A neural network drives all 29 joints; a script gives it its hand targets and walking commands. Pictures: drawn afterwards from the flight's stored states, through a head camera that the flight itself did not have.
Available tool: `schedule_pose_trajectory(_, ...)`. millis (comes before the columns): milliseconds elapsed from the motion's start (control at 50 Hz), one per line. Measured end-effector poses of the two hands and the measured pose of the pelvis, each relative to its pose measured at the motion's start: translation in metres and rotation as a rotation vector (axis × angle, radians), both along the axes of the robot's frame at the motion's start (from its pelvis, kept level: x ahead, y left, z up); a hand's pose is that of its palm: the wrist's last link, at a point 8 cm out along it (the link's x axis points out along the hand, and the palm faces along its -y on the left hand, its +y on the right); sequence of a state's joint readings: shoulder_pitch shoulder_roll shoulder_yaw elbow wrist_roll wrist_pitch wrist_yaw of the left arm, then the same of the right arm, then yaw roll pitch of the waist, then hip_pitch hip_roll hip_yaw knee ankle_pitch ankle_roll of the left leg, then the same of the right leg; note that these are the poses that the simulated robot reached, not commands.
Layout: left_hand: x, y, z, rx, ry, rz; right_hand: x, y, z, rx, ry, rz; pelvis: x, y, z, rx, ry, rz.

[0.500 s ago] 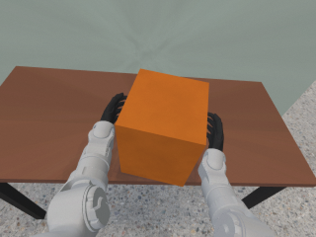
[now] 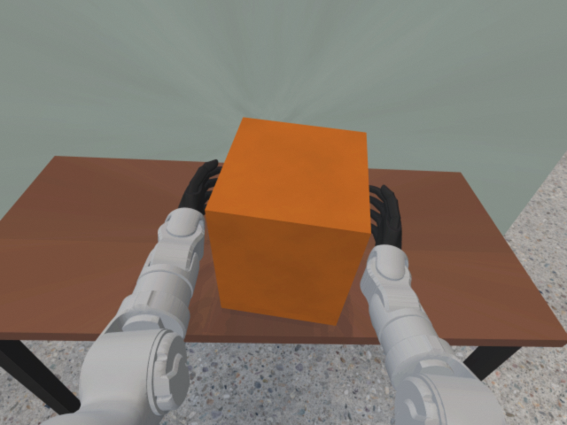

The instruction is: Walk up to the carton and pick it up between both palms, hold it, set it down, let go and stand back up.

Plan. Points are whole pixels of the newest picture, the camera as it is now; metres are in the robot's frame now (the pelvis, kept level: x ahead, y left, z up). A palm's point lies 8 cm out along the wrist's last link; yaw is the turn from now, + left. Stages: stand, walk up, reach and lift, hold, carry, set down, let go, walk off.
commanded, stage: reach and lift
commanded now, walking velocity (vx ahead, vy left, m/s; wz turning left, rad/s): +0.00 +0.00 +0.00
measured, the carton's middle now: (290, 224) +0.43 -0.03 +0.07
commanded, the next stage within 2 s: none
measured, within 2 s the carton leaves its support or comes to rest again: neither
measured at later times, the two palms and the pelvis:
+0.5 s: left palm (179, 214) +0.38 +0.13 +0.15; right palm (390, 226) +0.35 -0.15 +0.14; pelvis +0.00 +0.00 +0.00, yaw +2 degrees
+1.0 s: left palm (171, 202) +0.36 +0.13 +0.19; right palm (400, 205) +0.35 -0.16 +0.19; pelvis -0.01 -0.02 +0.00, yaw +2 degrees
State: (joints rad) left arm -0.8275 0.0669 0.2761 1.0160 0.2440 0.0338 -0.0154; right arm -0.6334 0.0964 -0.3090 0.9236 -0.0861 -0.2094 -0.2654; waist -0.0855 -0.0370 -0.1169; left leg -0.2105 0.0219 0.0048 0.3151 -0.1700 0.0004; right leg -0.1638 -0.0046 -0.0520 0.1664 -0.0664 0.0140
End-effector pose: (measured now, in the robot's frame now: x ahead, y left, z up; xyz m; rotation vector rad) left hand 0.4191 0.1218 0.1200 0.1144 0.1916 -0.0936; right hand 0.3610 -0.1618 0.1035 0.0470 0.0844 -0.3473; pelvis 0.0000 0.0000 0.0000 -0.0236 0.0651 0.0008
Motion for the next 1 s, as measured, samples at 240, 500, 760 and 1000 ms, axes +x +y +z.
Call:
schedule_pose_trajectory(240,-0.019,0.010,0.007,-0.033,0.055,0.071,-0.001,0.006,0.021,0.005,0.048,0.062,-0.002,0.001,0.001,0.009,-0.160,-0.003)
schedule_pose_trajectory(500,-0.040,0.013,0.028,-0.027,-0.028,0.104,-0.010,0.008,0.041,0.008,-0.037,0.100,-0.003,-0.001,-0.001,0.004,-0.167,0.027)
schedule_pose_trajectory(760,-0.054,0.009,0.046,-0.020,0.002,0.162,-0.009,0.003,0.053,0.013,-0.009,0.155,-0.008,-0.007,-0.002,0.008,-0.210,0.007)
schedule_pose_trajectory(1000,-0.064,0.013,0.072,-0.035,-0.037,0.184,-0.012,0.007,0.082,-0.007,-0.045,0.171,-0.014,-0.017,-0.002,0.016,-0.236,0.030)
